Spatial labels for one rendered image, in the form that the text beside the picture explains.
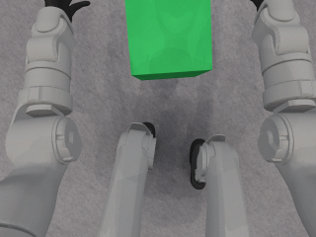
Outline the left robot hand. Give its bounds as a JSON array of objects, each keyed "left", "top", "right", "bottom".
[{"left": 44, "top": 0, "right": 91, "bottom": 23}]

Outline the robot left forearm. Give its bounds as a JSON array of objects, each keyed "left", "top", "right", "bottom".
[{"left": 5, "top": 6, "right": 76, "bottom": 162}]

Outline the right robot hand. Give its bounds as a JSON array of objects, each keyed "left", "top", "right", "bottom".
[{"left": 250, "top": 0, "right": 264, "bottom": 12}]

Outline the left robot thigh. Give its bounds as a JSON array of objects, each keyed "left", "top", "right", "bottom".
[{"left": 96, "top": 129, "right": 157, "bottom": 237}]

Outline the carton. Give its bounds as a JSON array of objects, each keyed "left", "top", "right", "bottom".
[{"left": 124, "top": 0, "right": 212, "bottom": 81}]

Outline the robot right forearm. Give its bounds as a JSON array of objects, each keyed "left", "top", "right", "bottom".
[{"left": 251, "top": 0, "right": 316, "bottom": 114}]

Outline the robot right upper arm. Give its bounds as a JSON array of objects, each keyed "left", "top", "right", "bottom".
[{"left": 257, "top": 113, "right": 316, "bottom": 237}]

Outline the right robot foot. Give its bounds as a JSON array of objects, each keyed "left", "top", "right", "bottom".
[{"left": 190, "top": 138, "right": 205, "bottom": 190}]

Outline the robot left upper arm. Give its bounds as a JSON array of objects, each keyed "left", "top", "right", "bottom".
[{"left": 0, "top": 115, "right": 82, "bottom": 237}]

